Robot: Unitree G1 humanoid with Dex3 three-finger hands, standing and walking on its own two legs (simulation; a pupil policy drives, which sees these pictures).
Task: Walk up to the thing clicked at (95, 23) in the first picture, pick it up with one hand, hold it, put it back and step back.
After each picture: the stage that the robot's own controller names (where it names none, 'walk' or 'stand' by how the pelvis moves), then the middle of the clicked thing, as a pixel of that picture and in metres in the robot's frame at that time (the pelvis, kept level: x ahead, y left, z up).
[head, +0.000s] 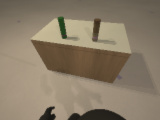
stand; (95, 31) +0.90 +0.00 +0.05
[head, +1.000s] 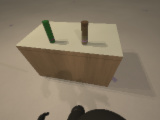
walk; (84, 34) +0.79 +0.15 +0.07
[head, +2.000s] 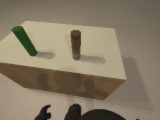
stand; (76, 47) +0.51 +0.17 +0.09
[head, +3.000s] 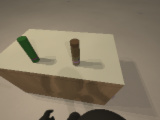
stand; (75, 54) +0.50 +0.16 +0.05
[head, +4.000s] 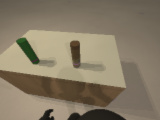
stand; (75, 55) +0.48 +0.16 +0.05
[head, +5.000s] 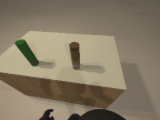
stand; (75, 57) +0.47 +0.16 +0.05
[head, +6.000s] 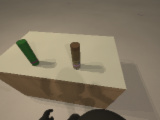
stand; (76, 57) +0.47 +0.16 +0.05
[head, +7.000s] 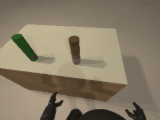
rise first; (75, 52) +0.48 +0.17 +0.06
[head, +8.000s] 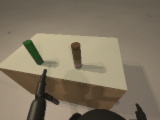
rise first; (77, 57) +0.48 +0.18 +0.05
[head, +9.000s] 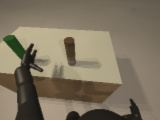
go down; (70, 53) +0.49 +0.17 +0.07
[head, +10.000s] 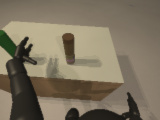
go down; (69, 51) +0.47 +0.16 +0.09
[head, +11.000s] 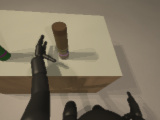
close in; (62, 44) +0.47 +0.18 +0.12
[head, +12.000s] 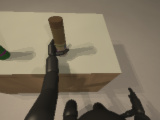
close; (59, 39) +0.51 +0.19 +0.13
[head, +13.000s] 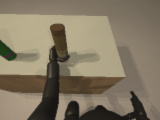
lift; (61, 46) +0.45 +0.19 +0.13
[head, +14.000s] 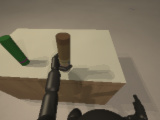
lift; (64, 55) +0.37 +0.18 +0.17
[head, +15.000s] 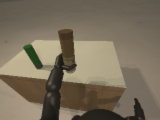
hold; (68, 53) +0.33 +0.16 +0.25
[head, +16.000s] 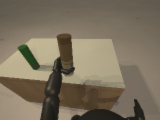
hold; (66, 57) +0.33 +0.17 +0.22
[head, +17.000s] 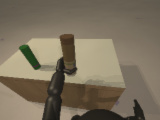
hold; (69, 57) +0.33 +0.16 +0.21
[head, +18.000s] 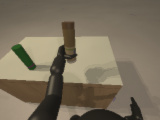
crouch; (69, 44) +0.44 +0.16 +0.23
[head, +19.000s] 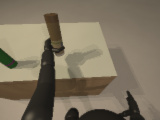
lower; (56, 37) +0.51 +0.20 +0.17
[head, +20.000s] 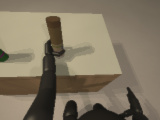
lower; (56, 40) +0.50 +0.20 +0.13
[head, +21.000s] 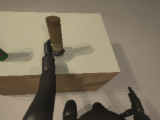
lower; (56, 40) +0.50 +0.20 +0.13
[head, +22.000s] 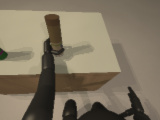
lower; (56, 38) +0.51 +0.20 +0.13
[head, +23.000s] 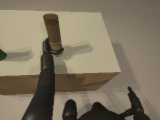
rest; (55, 38) +0.51 +0.21 +0.13
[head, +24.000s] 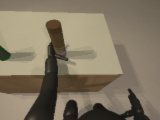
withdraw; (58, 43) +0.48 +0.19 +0.13
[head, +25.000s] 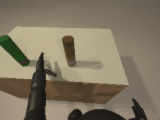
sink last; (70, 53) +0.45 +0.18 +0.10
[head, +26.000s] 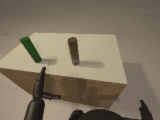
stand; (74, 52) +0.50 +0.20 +0.09
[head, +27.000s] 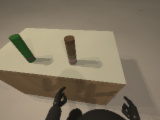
stand; (71, 52) +0.48 +0.20 +0.09
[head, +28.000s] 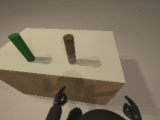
stand; (70, 51) +0.49 +0.20 +0.10
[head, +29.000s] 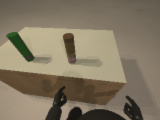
stand; (70, 50) +0.48 +0.20 +0.11
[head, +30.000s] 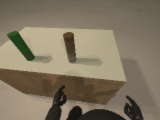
stand; (70, 49) +0.49 +0.20 +0.11
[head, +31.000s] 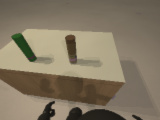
stand; (72, 51) +0.50 +0.19 +0.09
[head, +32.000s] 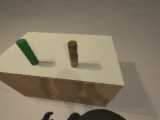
walk; (73, 55) +0.49 +0.18 +0.05
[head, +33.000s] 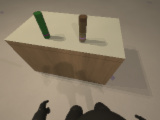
walk; (82, 30) +0.73 +0.14 +0.07
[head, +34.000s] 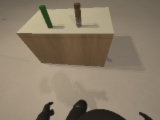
walk; (78, 16) +1.02 +0.25 +0.07
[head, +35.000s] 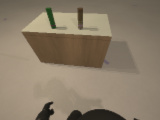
stand; (80, 19) +1.10 +0.22 +0.06
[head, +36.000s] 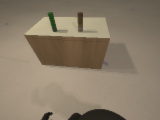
stand; (80, 22) +1.13 +0.22 +0.05
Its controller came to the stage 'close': yes
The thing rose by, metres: 0.21
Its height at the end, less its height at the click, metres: +0.00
